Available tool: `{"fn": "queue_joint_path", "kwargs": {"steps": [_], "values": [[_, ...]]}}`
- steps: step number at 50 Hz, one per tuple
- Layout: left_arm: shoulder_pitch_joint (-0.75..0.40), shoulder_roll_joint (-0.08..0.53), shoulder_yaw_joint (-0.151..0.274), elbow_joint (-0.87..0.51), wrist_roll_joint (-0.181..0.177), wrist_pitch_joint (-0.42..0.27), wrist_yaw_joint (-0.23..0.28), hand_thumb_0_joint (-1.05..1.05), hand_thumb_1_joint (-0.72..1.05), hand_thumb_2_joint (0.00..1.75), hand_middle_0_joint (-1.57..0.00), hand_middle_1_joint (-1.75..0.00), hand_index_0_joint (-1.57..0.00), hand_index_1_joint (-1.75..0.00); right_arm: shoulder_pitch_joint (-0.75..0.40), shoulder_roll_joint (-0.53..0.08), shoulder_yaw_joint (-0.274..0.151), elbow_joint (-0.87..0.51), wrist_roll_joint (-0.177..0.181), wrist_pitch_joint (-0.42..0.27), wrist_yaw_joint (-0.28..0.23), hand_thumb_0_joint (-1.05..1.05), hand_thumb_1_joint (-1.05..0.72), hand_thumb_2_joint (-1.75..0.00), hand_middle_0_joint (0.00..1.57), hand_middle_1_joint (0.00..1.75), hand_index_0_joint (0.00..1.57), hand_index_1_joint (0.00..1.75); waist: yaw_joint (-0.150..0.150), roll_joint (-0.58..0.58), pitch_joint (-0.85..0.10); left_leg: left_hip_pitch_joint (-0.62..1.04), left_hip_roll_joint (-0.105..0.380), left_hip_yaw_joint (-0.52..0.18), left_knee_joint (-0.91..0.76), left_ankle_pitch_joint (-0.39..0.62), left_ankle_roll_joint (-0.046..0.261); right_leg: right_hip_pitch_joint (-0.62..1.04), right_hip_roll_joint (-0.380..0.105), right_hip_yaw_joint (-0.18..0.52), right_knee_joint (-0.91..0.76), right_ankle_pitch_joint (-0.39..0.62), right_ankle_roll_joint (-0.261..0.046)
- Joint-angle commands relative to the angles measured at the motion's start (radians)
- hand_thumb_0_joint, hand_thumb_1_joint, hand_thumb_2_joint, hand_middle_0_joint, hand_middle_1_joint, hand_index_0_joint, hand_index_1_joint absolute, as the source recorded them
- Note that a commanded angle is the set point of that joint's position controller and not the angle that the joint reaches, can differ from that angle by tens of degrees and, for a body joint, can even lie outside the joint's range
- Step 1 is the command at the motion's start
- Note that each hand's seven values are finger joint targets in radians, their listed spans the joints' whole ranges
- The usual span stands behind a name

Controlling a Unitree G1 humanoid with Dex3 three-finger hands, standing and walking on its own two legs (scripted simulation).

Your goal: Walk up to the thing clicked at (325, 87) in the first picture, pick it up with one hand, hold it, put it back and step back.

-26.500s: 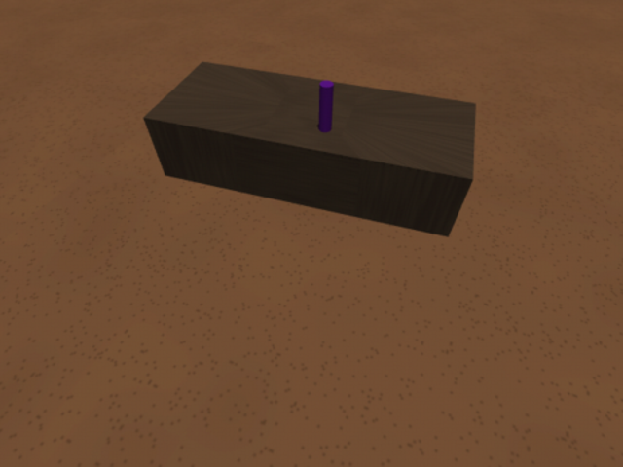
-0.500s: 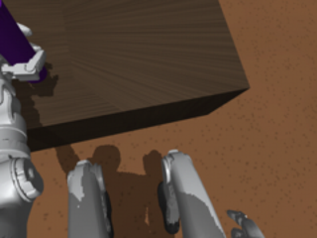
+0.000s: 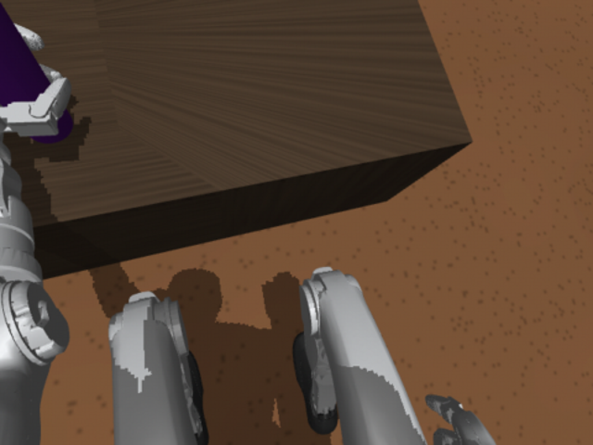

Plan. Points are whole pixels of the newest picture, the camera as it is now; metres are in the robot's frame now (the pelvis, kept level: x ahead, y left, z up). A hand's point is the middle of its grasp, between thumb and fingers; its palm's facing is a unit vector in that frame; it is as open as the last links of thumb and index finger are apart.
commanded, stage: lower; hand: left
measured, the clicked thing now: (8, 69) +0.54 +0.25 +0.02
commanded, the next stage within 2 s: loosen in 0.32 s
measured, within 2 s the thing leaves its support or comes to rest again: rests again in 0.20 s
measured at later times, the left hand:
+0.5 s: hand (40, 90) +0.55 +0.24 -0.02, palm faces +0.14 -0.99 -0.05, open 7.4 cm
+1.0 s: hand (34, 84) +0.55 +0.24 -0.01, palm faces +0.16 -0.99 -0.01, open 13.5 cm
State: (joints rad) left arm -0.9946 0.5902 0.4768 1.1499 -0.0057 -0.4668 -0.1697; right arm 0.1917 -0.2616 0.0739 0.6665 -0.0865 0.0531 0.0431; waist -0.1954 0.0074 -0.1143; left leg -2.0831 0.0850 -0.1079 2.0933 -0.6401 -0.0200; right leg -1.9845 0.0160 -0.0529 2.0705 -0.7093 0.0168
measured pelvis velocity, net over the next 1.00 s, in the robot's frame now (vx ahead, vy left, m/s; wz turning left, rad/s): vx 0.00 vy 0.00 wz -0.02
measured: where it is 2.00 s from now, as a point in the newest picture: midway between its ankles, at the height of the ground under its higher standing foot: (256, 410)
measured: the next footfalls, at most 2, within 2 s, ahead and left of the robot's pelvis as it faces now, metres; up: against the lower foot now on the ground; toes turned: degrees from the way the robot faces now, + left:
none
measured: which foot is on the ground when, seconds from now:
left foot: down 0.00-1.00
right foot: down 0.00-1.00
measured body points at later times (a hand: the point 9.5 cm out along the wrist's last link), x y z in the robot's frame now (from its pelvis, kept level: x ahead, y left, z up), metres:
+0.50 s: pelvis +0.00 +0.00 -0.02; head +0.23 +0.05 +0.37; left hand +0.53 +0.29 -0.01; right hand +0.05 -0.27 -0.13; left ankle +0.09 +0.14 -0.39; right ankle +0.08 -0.13 -0.39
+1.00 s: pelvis +0.00 +0.00 -0.02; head +0.23 +0.05 +0.37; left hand +0.53 +0.29 -0.01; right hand +0.06 -0.27 -0.13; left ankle +0.09 +0.14 -0.39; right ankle +0.08 -0.13 -0.39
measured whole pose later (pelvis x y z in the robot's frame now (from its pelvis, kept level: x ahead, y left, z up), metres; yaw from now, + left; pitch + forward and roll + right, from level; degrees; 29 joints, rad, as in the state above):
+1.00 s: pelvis +0.00 +0.00 -0.02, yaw -1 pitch +35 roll -6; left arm -1.02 0.59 0.48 1.12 -0.03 -0.45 -0.17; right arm 0.19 -0.27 0.08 0.65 -0.08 0.07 0.05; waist -0.19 0.00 -0.10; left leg -2.13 0.08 -0.12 2.16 -0.65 -0.02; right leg -2.02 0.02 -0.06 2.12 -0.71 0.02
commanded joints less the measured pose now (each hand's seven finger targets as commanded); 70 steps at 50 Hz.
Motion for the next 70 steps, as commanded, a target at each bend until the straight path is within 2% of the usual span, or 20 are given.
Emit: {"fn": "queue_joint_path", "kwargs": {"steps": [1, 7, 9, 14, 17, 20, 22, 25, 28, 32, 35, 38, 41, 43, 54, 56, 59, 61, 66, 70], "values": [[-0.464, 0.287, 0.028, -0.271, -0.033, -0.088, 0.002, 0.00, 0.41, 1.26, -1.35, -1.41, -1.36, -1.40, 0.207, -0.211, -0.063, -0.017, 0.002, -0.006, -0.017, 0.00, -0.91, -0.90, 0.20, 0.30, 0.20, 0.30, -0.002, 0.254, -0.746, 0.573, -0.025, 0.041, -0.193, 0.214, 0.042, 0.324, 0.022, -0.032, -0.235, 0.270, -0.053], [-0.465, 0.297, 0.024, -0.274, -0.023, -0.080, 0.005, 0.00, 0.39, 1.24, -1.35, -1.39, -1.36, -1.39, 0.195, -0.211, -0.063, -0.024, 0.001, -0.003, -0.017, 0.00, -0.91, -0.90, 0.20, 0.30, 0.20, 0.30, 0.001, 0.259, -0.723, 0.543, -0.026, 0.040, -0.193, 0.153, 0.041, 0.295, 0.025, -0.035, -0.231, 0.220, -0.056], [-0.460, 0.270, 0.015, -0.255, -0.025, -0.076, 0.003, 0.00, 0.43, 1.25, -1.35, -1.40, -1.36, -1.39, 0.207, -0.215, -0.063, -0.022, 0.001, -0.001, -0.015, 0.00, -0.91, -0.90, 0.20, 0.30, 0.20, 0.30, -0.018, 0.267, -0.715, 0.550, -0.024, 0.036, -0.188, 0.169, 0.040, 0.289, 0.024, -0.042, -0.221, 0.235, -0.056], [-0.459, 0.291, 0.024, -0.272, -0.027, -0.073, 0.003, 0.00, 0.43, 1.26, -1.36, -1.41, -1.37, -1.41, 0.211, -0.214, -0.058, -0.022, 0.000, 0.001, -0.015, 0.00, -0.91, -0.90, 0.20, 0.30, 0.20, 0.30, -0.010, 0.252, -0.735, 0.534, -0.026, 0.042, -0.162, 0.204, 0.045, 0.314, 0.027, -0.039, -0.215, 0.269, -0.051], [-0.458, 0.273, 0.005, -0.260, -0.021, -0.071, -0.001, 0.00, 0.45, 1.27, -1.37, -1.41, -1.38, -1.41, 0.199, -0.217, -0.058, -0.022, -0.001, 0.002, -0.015, 0.00, -0.90, -0.90, 0.20, 0.30, 0.20, 0.30, -0.021, 0.276, -0.685, 0.533, -0.024, 0.033, -0.177, 0.159, 0.040, 0.265, 0.025, -0.047, -0.207, 0.225, -0.056], [-0.482, 0.285, 0.015, -0.300, -0.030, -0.076, 0.000, 0.00, 0.45, 1.27, -1.37, -1.41, -1.37, -1.41, 0.198, -0.221, -0.059, -0.024, 0.001, 0.002, -0.014, 0.00, -0.90, -0.90, 0.20, 0.30, 0.20, 0.30, -0.017, 0.281, -0.711, 0.549, -0.023, 0.029, -0.170, 0.157, 0.038, 0.255, 0.026, -0.050, -0.197, 0.223, -0.056], [-0.451, 0.261, 0.001, -0.260, -0.028, -0.068, -0.001, 0.00, 0.37, 1.19, -1.47, -1.41, -1.48, -1.40, 0.196, -0.219, -0.062, -0.027, 0.000, 0.002, -0.015, 0.00, -0.92, -0.90, 0.20, 0.30, 0.20, 0.30, -0.022, 0.260, -0.699, 0.523, -0.026, 0.038, -0.165, 0.136, 0.041, 0.264, 0.027, -0.046, -0.210, 0.211, -0.054], [-0.456, 0.283, 0.022, -0.288, -0.039, -0.069, 0.001, 0.00, 0.21, 0.95, -1.28, -1.18, -1.30, -1.16, 0.203, -0.218, -0.060, -0.027, 0.001, 0.004, -0.017, 0.00, -0.92, -0.89, 0.20, 0.30, 0.20, 0.30, -0.008, 0.246, -0.730, 0.513, -0.028, 0.041, -0.157, 0.159, 0.044, 0.303, 0.029, -0.044, -0.211, 0.232, -0.050], [-0.451, 0.259, 0.029, -0.299, -0.064, -0.064, -0.004, 0.00, 0.13, 0.72, -1.15, -1.03, -1.17, -0.99, 0.212, -0.219, -0.059, -0.027, 0.004, 0.003, -0.016, 0.00, -0.92, -0.89, 0.20, 0.30, 0.20, 0.30, -0.010, 0.257, -0.749, 0.524, -0.028, 0.039, -0.150, 0.217, 0.042, 0.322, 0.025, -0.047, -0.195, 0.282, -0.049], [-0.457, 0.274, 0.032, -0.305, -0.052, -0.066, 0.002, 0.00, -0.12, 0.56, -0.94, -0.81, -0.96, -0.79, 0.208, -0.219, -0.061, -0.024, 0.002, 0.004, -0.016, 0.00, -0.92, -0.89, 0.20, 0.30, 0.20, 0.30, -0.005, 0.261, -0.749, 0.539, -0.025, 0.038, -0.147, 0.227, 0.043, 0.311, 0.027, -0.045, -0.195, 0.286, -0.050], [-0.432, 0.241, 0.016, -0.255, -0.040, -0.063, 0.004, 0.00, -0.22, 0.39, -0.78, -0.63, -0.79, -0.61, 0.205, -0.218, -0.062, -0.020, -0.001, 0.006, -0.015, 0.00, -0.92, -0.89, 0.20, 0.30, 0.20, 0.30, -0.026, 0.258, -0.677, 0.507, -0.026, 0.035, -0.160, 0.176, 0.041, 0.277, 0.025, -0.051, -0.198, 0.245, -0.052], [-0.419, 0.240, 0.017, -0.235, -0.044, -0.059, 0.007, 0.00, -0.31, 0.30, -0.68, -0.52, -0.69, -0.50, 0.199, -0.215, -0.061, -0.026, 0.001, 0.009, -0.015, 0.00, -0.92, -0.89, 0.20, 0.30, 0.20, 0.30, -0.020, 0.212, -0.664, 0.453, -0.029, 0.043, -0.155, 0.131, 0.047, 0.294, 0.029, -0.046, -0.214, 0.215, -0.049], [-0.397, 0.230, 0.010, -0.230, -0.043, -0.052, 0.000, 0.00, -0.35, 0.25, -0.60, -0.44, -0.61, -0.43, 0.200, -0.216, -0.062, -0.032, 0.000, 0.010, -0.014, 0.00, -0.91, -0.89, 0.20, 0.30, 0.20, 0.30, -0.012, 0.216, -0.685, 0.473, -0.027, 0.044, -0.152, 0.167, 0.048, 0.310, 0.030, -0.048, -0.209, 0.243, -0.049], [-0.399, 0.218, 0.005, -0.211, -0.043, -0.046, -0.003, 0.00, -0.40, 0.21, -0.55, -0.39, -0.56, -0.38, 0.202, -0.220, -0.065, -0.034, 0.003, 0.011, -0.013, 0.00, -0.92, -0.90, 0.20, 0.30, 0.20, 0.30, -0.023, 0.207, -0.675, 0.475, -0.025, 0.038, -0.150, 0.165, 0.048, 0.290, 0.029, -0.052, -0.206, 0.244, -0.049], [-0.431, 0.227, 0.003, -0.274, -0.045, -0.049, 0.005, 0.00, -0.61, 0.00, -0.22, -0.06, -0.21, -0.05, 0.191, -0.221, -0.068, -0.040, 0.006, 0.011, -0.014, 0.00, -0.93, -0.90, 0.20, 0.30, 0.20, 0.30, -0.007, 0.244, -0.686, 0.507, -0.026, 0.025, -0.177, 0.137, 0.039, 0.254, 0.025, -0.055, -0.192, 0.210, -0.057], [-0.415, 0.257, 0.026, -0.261, -0.041, -0.048, 0.011, 0.00, -0.56, 0.00, -0.11, -0.04, -0.12, -0.03, 0.202, -0.223, -0.069, -0.034, 0.005, 0.013, -0.016, 0.00, -0.90, -0.90, 0.20, 0.30, 0.20, 0.30, -0.010, 0.232, -0.680, 0.488, -0.027, 0.035, -0.157, 0.150, 0.044, 0.275, 0.027, -0.051, -0.202, 0.224, -0.052], [-0.412, 0.328, 0.075, -0.334, -0.042, -0.051, 0.012, 0.00, -0.56, 0.00, -0.09, -0.02, -0.09, -0.01, 0.201, -0.225, -0.068, -0.042, 0.006, 0.017, -0.016, 0.00, -0.91, -0.90, 0.20, 0.30, 0.20, 0.30, 0.025, 0.267, -0.763, 0.555, -0.025, 0.037, -0.167, 0.212, 0.042, 0.319, 0.025, -0.047, -0.192, 0.266, -0.053], [-0.442, 0.345, 0.074, -0.381, -0.039, -0.041, 0.005, 0.00, -0.55, 0.01, -0.09, -0.03, -0.09, -0.02, 0.208, -0.218, -0.070, -0.048, 0.011, 0.023, -0.018, 0.00, -0.91, -0.90, 0.20, 0.30, 0.20, 0.30, 0.016, 0.279, -0.791, 0.568, -0.025, 0.034, -0.186, 0.212, 0.042, 0.338, 0.023, -0.043, -0.206, 0.267, -0.053], [-0.453, 0.415, 0.102, -0.461, -0.050, 0.011, 0.002, 0.00, -0.55, 0.00, -0.07, -0.01, -0.08, 0.00, 0.219, -0.211, -0.078, -0.058, 0.030, 0.029, -0.035, 0.00, -0.91, -0.90, 0.20, 0.30, 0.20, 0.30, 0.032, 0.281, -0.845, 0.613, -0.023, 0.048, -0.237, 0.208, 0.049, 0.432, 0.024, -0.012, -0.287, 0.273, -0.047], [-0.449, 0.394, 0.053, -0.420, -0.050, 0.078, -0.025, 0.00, -0.54, 0.00, -0.06, -0.01, -0.07, 0.00, 0.224, -0.215, -0.084, -0.056, 0.051, 0.021, -0.050, 0.00, -0.91, -0.90, 0.20, 0.30, 0.20, 0.30, -0.003, 0.284, -0.779, 0.677, -0.018, 0.026, -0.312, 0.179, 0.049, 0.416, 0.020, -0.017, -0.353, 0.249, -0.052]]}}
